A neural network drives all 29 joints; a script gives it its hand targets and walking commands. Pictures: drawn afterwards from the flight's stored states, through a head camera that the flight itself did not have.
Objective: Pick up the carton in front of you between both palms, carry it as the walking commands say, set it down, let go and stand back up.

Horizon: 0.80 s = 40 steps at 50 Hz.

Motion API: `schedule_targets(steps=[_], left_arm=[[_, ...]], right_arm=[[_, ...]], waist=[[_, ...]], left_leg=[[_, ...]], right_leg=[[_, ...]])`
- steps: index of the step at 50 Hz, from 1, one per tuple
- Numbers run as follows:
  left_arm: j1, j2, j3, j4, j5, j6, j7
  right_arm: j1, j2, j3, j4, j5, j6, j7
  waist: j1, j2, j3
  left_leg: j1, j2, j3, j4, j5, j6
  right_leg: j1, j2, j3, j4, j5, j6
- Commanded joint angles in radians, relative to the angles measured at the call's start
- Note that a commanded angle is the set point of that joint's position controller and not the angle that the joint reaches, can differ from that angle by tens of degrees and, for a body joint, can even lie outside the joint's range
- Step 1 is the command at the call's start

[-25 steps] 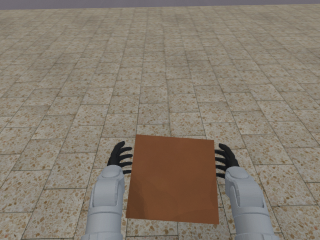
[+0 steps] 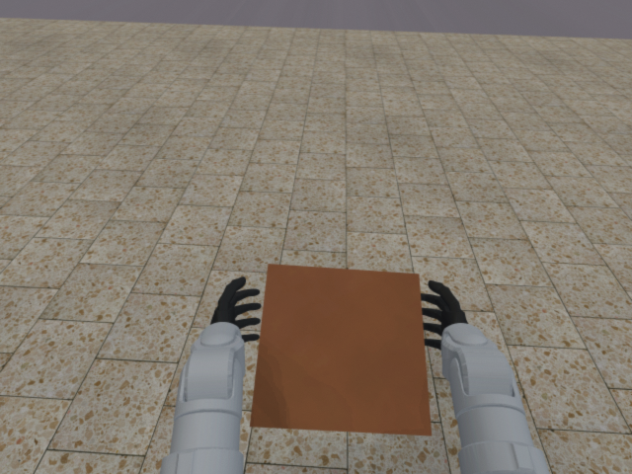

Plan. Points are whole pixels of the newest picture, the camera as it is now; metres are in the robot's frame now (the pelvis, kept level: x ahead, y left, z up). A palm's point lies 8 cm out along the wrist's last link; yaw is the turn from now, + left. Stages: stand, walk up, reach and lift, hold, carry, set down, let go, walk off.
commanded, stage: hold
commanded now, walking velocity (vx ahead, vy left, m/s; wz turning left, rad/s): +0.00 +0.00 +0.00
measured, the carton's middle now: (332, 357) +0.31 +0.00 -0.06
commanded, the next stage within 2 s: set down in 0.18 s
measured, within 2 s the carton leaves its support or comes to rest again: neither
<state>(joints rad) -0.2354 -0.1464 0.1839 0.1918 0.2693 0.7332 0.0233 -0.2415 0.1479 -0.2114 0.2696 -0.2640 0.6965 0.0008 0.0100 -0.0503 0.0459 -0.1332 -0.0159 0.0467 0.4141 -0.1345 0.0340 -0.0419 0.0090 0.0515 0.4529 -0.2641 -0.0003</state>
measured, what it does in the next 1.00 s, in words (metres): lowers itself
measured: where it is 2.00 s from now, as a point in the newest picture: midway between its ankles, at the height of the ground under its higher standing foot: outside the picture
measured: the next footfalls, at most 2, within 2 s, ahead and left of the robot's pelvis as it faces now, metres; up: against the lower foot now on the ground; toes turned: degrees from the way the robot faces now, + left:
none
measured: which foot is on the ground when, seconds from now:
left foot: down 0.00-1.00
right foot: down 0.00-1.00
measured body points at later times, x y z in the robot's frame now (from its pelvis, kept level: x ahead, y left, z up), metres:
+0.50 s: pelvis +0.00 +0.00 -0.01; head -0.01 +0.02 +0.44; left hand +0.34 +0.14 +0.02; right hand +0.32 -0.16 +0.01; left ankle +0.07 +0.10 -0.74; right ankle +0.00 -0.13 -0.74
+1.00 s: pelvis -0.02 +0.01 -0.11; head +0.18 +0.05 +0.29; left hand +0.40 +0.15 -0.19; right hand +0.36 -0.14 -0.19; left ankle +0.07 +0.10 -0.74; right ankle +0.00 -0.13 -0.74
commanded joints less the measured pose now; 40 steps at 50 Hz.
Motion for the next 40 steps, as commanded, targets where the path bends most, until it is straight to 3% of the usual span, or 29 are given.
schedule_targets(steps=[1, 3, 7, 8, 11, 12, 13, 14, 15, 17, 18, 19, 20, 21, 22, 23, 24, 25, 26, 27, 28, 29, 32, 34, 35, 37, 38, 39, 40], left_arm=[[-0.448, -0.929, -0.501, 0.015, -0.257, -0.038, -0.262], [-0.502, -0.946, -0.572, -0.023, -0.276, -0.033, -0.275], [-0.418, -0.981, -0.520, 0.017, -0.267, -0.030, -0.278], [-0.467, -0.980, -0.490, 0.050, -0.267, -0.027, -0.279], [-0.443, -0.981, -0.577, -0.032, -0.295, -0.034, -0.279], [-0.500, -0.977, -0.521, -0.030, -0.280, -0.035, -0.277], [-0.438, -0.935, -0.490, 0.016, -0.236, -0.044, -0.277], [-0.513, -0.930, -0.479, 0.032, -0.228, -0.038, -0.267], [-0.522, -0.917, -0.393, 0.069, -0.180, -0.056, -0.274], [-0.541, -0.933, -0.447, 0.058, -0.225, -0.090, -0.277], [-0.600, -0.945, -0.361, 0.165, -0.182, -0.096, -0.277], [-0.631, -0.902, -0.318, 0.222, -0.178, -0.117, -0.284], [-0.625, -0.906, -0.329, 0.179, -0.149, -0.132, -0.281], [-0.658, -0.890, -0.272, 0.259, -0.114, -0.145, -0.286], [-0.699, -0.851, -0.225, 0.296, -0.083, -0.175, -0.289], [-0.693, -0.874, -0.230, 0.326, -0.101, -0.193, -0.284], [-0.758, -0.822, -0.147, 0.382, -0.039, -0.227, -0.280], [-0.671, -0.796, -0.114, 0.403, 0.008, -0.250, -0.269], [-0.714, -0.818, -0.121, 0.397, -0.017, -0.284, -0.264], [-0.735, -0.770, -0.065, 0.472, 0.006, -0.306, -0.257], [-0.731, -0.692, -0.048, 0.478, 0.057, -0.327, -0.250], [-0.646, -0.706, -0.028, 0.465, 0.061, -0.347, -0.242], [-0.706, -0.678, -0.085, 0.468, 0.064, -0.436, -0.240], [-0.697, -0.757, -0.135, 0.485, -0.002, -0.503, -0.240], [-0.742, -0.763, -0.184, 0.478, 0.004, -0.535, -0.230], [-0.720, -0.772, -0.187, 0.530, 0.003, -0.584, -0.223], [-0.769, -0.754, -0.252, 0.501, -0.031, -0.606, -0.223], [-0.785, -0.751, -0.276, 0.440, -0.049, -0.632, -0.206], [-0.797, -0.718, -0.292, 0.487, -0.035, -0.631, -0.192]], right_arm=[[-0.478, 0.936, 0.508, -0.055, 0.251, -0.049, 0.254], [-0.457, 0.947, 0.486, -0.029, 0.248, -0.048, 0.249], [-0.522, 0.957, 0.532, -0.093, 0.263, -0.045, 0.252], [-0.531, 0.938, 0.510, -0.073, 0.253, -0.044, 0.253], [-0.464, 0.989, 0.544, -0.072, 0.273, -0.043, 0.256], [-0.479, 0.934, 0.501, -0.042, 0.237, -0.037, 0.252], [-0.483, 0.949, 0.474, 0.024, 0.227, -0.036, 0.252], [-0.505, 0.955, 0.462, -0.027, 0.222, -0.053, 0.247], [-0.559, 0.962, 0.433, 0.052, 0.205, -0.051, 0.241], [-0.555, 0.999, 0.488, 0.011, 0.253, -0.080, 0.242], [-0.614, 0.928, 0.358, 0.137, 0.169, -0.089, 0.240], [-0.626, 0.945, 0.338, 0.116, 0.155, -0.111, 0.232], [-0.662, 0.962, 0.323, 0.155, 0.147, -0.124, 0.233], [-0.616, 0.943, 0.262, 0.213, 0.100, -0.144, 0.231], [-0.689, 0.936, 0.228, 0.242, 0.088, -0.174, 0.225], [-0.657, 0.877, 0.185, 0.246, 0.046, -0.192, 0.217], [-0.738, 0.872, 0.138, 0.290, 0.027, -0.218, 0.203], [-0.729, 0.859, 0.116, 0.297, 0.012, -0.235, 0.188], [-0.714, 0.855, 0.104, 0.272, 0.016, -0.265, 0.178], [-0.749, 0.817, 0.107, 0.328, 0.001, -0.279, 0.171], [-0.711, 0.838, 0.067, 0.354, -0.009, -0.302, 0.164], [-0.705, 0.801, 0.063, 0.364, -0.026, -0.319, 0.156], [-0.705, 0.765, 0.040, 0.373, -0.046, -0.416, 0.144], [-0.696, 0.790, 0.156, 0.305, 0.018, -0.494, 0.135], [-0.724, 0.767, 0.103, 0.288, -0.004, -0.539, 0.132], [-0.766, 0.772, 0.212, 0.300, 0.026, -0.577, 0.120], [-0.751, 0.795, 0.213, 0.309, 0.035, -0.595, 0.114], [-0.814, 0.753, 0.296, 0.286, 0.072, -0.615, 0.118], [-0.783, 0.807, 0.269, 0.283, 0.069, -0.625, 0.107]], waist=[[-0.001, 0.062, -0.176], [-0.026, 0.030, -0.187], [0.012, 0.012, -0.189], [-0.015, 0.065, -0.220], [-0.031, 0.016, -0.198], [-0.063, 0.054, -0.181], [0.039, 0.012, -0.172], [-0.027, 0.015, -0.151], [0.030, 0.013, -0.130], [-0.011, 0.041, -0.175], [0.014, 0.014, -0.184], [-0.045, 0.002, -0.157], [0.012, -0.008, -0.129], [-0.017, -0.066, -0.116], [-0.001, 0.007, -0.130], [-0.063, 0.025, -0.110], [-0.004, 0.019, -0.105], [-0.003, 0.027, -0.148], [-0.043, 0.005, -0.152], [0.009, 0.036, -0.207], [0.021, 0.009, -0.175], [0.015, 0.059, -0.206], [0.001, 0.078, -0.326], [-0.027, 0.053, -0.462], [-0.099, 0.089, -0.533], [-0.043, 0.080, -0.617], [-0.087, 0.042, -0.720], [0.002, 0.062, -0.795], [-0.079, 0.076, -0.857]], left_leg=[[0.305, -0.018, -0.140, -0.042, -0.109, -0.015], [0.321, -0.025, -0.139, -0.024, -0.030, -0.019], [0.297, -0.037, -0.131, -0.018, 0.015, -0.015], [0.329, -0.038, -0.136, -0.040, 0.023, -0.023], [0.344, -0.040, -0.148, -0.017, 0.028, -0.028], [0.374, -0.035, -0.132, -0.012, -0.014, -0.029], [0.311, -0.025, -0.152, -0.016, 0.004, -0.012], [0.351, -0.036, -0.141, -0.013, -0.013, -0.008], [0.288, -0.041, -0.146, 0.009, -0.041, 0.001], [0.284, -0.051, -0.128, 0.010, 0.033, -0.006], [0.236, -0.028, -0.137, 0.021, -0.033, -0.008], [0.254, -0.038, -0.125, 0.015, -0.107, -0.002], [0.241, -0.042, -0.138, 0.053, -0.103, 0.007], [0.247, -0.039, -0.133, 0.071, -0.055, -0.002], [0.232, -0.049, -0.134, 0.081, -0.100, 0.009], [0.171, -0.038, -0.149, 0.068, -0.118, 0.003], [0.067, -0.032, -0.154, 0.092, -0.146, 0.013], [0.103, -0.034, -0.143, 0.119, -0.089, 0.022], [0.079, -0.027, -0.165, 0.135, -0.088, 0.034], [0.028, -0.038, -0.139, 0.168, -0.090, 0.026], [-0.015, -0.042, -0.147, 0.195, -0.058, 0.033], [-0.041, -0.039, -0.147, 0.203, -0.012, 0.026], [-0.127, -0.053, -0.152, 0.275, 0.044, 0.015], [-0.159, -0.072, -0.147, 0.334, 0.174, 0.015], [-0.127, -0.078, -0.168, 0.356, 0.237, 0.004], [-0.172, -0.074, -0.146, 0.414, 0.261, 0.006], [-0.143, -0.071, -0.173, 0.460, 0.333, 0.007], [-0.204, -0.071, -0.162, 0.502, 0.346, -0.006], [-0.224, -0.080, -0.165, 0.509, 0.317, -0.003]], right_leg=[[-0.284, 0.030, 0.071, -0.146, -0.113, -0.064], [-0.284, 0.033, 0.090, -0.160, -0.069, -0.074], [-0.262, 0.027, 0.082, -0.156, -0.029, -0.058], [-0.276, 0.031, 0.075, -0.155, 0.005, -0.058], [-0.281, 0.022, 0.085, -0.182, -0.031, -0.071], [-0.332, 0.021, 0.082, -0.174, -0.069, -0.060], [-0.287, 0.026, 0.075, -0.145, -0.064, -0.059], [-0.336, 0.014, 0.096, -0.166, -0.056, -0.066], [-0.336, 0.008, 0.099, -0.161, -0.109, -0.061], [-0.298, 0.014, 0.102, -0.137, 0.020, -0.044], [-0.313, 0.021, 0.077, -0.112, -0.064, -0.057], [-0.346, 0.032, 0.086, -0.104, -0.113, -0.055], [-0.382, 0.015, 0.096, -0.111, -0.186, -0.065], [-0.450, 0.011, 0.089, -0.122, -0.156, -0.075], [-0.485, 0.007, 0.092, -0.086, -0.188, -0.074], [-0.453, 0.038, 0.074, -0.057, -0.131, -0.065], [-0.444, 0.030, 0.071, -0.029, -0.129, -0.067], [-0.502, 0.037, 0.057, -0.003, -0.127, -0.059], [-0.539, 0.055, 0.059, 0.028, -0.106, -0.055], [-0.512, 0.040, 0.053, 0.038, -0.094, -0.034], [-0.596, 0.057, 0.032, 0.087, -0.080, -0.032], [-0.551, 0.073, 0.030, 0.098, -0.048, -0.033], [-0.644, 0.081, 0.036, 0.169, 0.010, -0.014], [-0.642, 0.095, 0.025, 0.215, 0.127, -0.008], [-0.733, 0.100, 0.020, 0.253, 0.166, 0.009], [-0.770, 0.107, 0.010, 0.294, 0.134, 0.007], [-0.808, 0.119, -0.010, 0.346, 0.211, 0.025], [-0.835, 0.115, 0.002, 0.400, 0.220, 0.017], [-0.830, 0.114, 0.011, 0.413, 0.251, 0.025]])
